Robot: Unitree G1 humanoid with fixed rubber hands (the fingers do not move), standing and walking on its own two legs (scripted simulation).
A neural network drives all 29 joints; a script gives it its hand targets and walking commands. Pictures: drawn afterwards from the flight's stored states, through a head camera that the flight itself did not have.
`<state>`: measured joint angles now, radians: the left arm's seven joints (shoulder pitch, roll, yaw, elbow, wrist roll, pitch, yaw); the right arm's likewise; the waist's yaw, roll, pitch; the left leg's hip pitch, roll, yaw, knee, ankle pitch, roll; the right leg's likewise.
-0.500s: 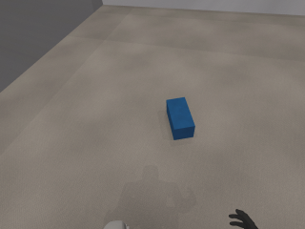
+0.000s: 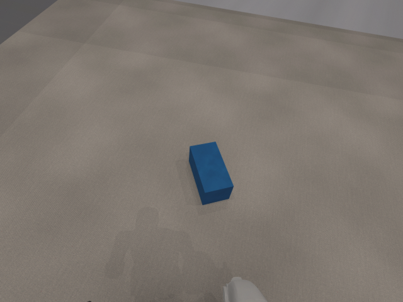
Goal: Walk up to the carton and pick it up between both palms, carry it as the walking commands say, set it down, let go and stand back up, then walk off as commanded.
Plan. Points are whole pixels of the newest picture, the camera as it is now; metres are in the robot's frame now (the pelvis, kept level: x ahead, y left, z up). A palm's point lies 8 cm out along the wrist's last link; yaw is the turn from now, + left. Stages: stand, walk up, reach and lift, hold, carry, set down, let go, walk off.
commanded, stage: walk up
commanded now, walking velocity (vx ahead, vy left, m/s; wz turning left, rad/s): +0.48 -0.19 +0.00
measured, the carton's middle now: (209, 172) +0.81 -0.10 -0.70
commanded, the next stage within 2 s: none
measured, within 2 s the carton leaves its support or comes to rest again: neither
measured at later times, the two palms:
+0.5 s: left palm (92, 262) +0.21 +0.23 -0.12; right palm (321, 237) +0.27 -0.30 -0.11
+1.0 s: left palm (118, 213) +0.33 +0.20 -0.13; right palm (327, 226) +0.31 -0.33 -0.13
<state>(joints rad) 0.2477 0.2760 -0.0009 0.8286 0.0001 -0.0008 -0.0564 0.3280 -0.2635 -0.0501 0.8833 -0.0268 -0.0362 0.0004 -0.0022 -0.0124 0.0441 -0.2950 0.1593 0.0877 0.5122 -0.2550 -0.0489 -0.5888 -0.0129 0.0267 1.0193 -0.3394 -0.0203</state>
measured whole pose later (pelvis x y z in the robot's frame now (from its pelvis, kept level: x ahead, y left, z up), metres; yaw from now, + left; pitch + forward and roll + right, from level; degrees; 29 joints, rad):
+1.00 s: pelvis +0.27 -0.06 -0.01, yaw -2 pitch +0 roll +0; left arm 0.27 0.28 0.00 0.88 0.00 0.01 -0.04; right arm 0.27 -0.26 -0.06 0.89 -0.02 0.04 -0.01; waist 0.00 -0.01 0.03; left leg -0.36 0.15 0.07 0.89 -0.45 -0.04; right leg -0.34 -0.01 -0.06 0.58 -0.23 -0.03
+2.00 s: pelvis +0.31 -0.12 +0.00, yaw +0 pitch +0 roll +1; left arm 0.24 0.27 0.00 0.88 0.00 0.02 0.00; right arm 0.25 -0.25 -0.05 0.92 -0.02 0.08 -0.01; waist 0.00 0.00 0.03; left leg -0.36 0.04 0.06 0.77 -0.42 -0.03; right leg -0.30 0.00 -0.06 0.49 -0.19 -0.04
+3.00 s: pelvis +0.33 -0.17 +0.00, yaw +11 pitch +1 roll +0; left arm 0.26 0.26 0.00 0.89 0.00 0.02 0.02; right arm 0.24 -0.17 -0.02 0.94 -0.03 0.01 -0.01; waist 0.00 0.00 0.04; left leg -0.29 0.04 0.04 0.52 -0.25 -0.01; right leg -0.23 -0.01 -0.05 0.53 -0.30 -0.02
